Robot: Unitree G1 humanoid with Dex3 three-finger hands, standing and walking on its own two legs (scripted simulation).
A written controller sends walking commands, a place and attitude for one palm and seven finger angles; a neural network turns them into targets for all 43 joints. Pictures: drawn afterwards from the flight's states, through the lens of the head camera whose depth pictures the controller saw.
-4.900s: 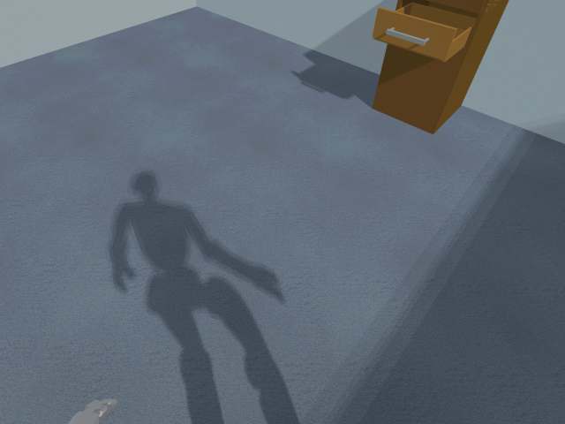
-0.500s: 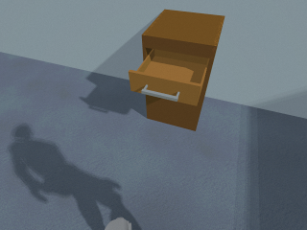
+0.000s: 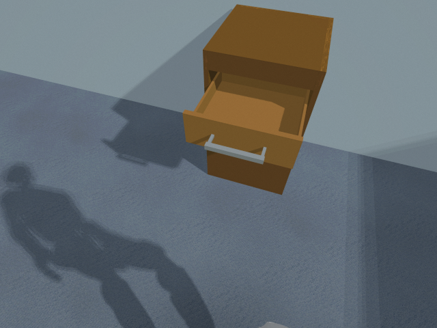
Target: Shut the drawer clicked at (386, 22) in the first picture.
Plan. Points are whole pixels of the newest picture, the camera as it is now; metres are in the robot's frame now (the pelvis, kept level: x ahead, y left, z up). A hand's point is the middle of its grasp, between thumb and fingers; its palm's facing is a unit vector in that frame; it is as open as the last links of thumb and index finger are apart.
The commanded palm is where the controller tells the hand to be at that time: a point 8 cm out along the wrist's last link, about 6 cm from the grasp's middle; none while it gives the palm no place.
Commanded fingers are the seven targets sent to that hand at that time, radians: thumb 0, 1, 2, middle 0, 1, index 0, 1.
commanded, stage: turn to face it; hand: left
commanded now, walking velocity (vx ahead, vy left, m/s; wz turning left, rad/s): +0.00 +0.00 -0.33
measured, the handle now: (235, 148) +0.66 +0.00 -0.16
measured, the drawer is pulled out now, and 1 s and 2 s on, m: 0.26 0.26 0.26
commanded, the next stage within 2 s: take the last steps up to it in 0.30 s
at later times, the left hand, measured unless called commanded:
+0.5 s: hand out of the picture +0.10 +0.15 -0.16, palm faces -0.08 -0.98 -0.20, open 7.4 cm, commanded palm none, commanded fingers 0.00 0.90 0.90 -0.20 -0.30 -0.20 -0.30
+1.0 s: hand (185, 287) +0.23 +0.10 -0.17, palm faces -0.29 -0.94 -0.16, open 7.4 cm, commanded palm none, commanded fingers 0.00 0.90 0.90 -0.20 -0.30 -0.20 -0.30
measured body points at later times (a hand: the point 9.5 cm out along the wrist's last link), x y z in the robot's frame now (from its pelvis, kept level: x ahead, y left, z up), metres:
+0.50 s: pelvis +0.02 -0.02 +0.00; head +0.04 -0.02 +0.45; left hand +0.11 +0.21 -0.15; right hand +0.03 -0.27 -0.15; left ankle +0.01 +0.11 -0.71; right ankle +0.04 -0.11 -0.74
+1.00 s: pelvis +0.11 -0.05 +0.00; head +0.14 -0.07 +0.44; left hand +0.24 +0.15 -0.16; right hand -0.05 -0.22 -0.15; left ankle +0.02 +0.10 -0.74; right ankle +0.14 -0.18 -0.73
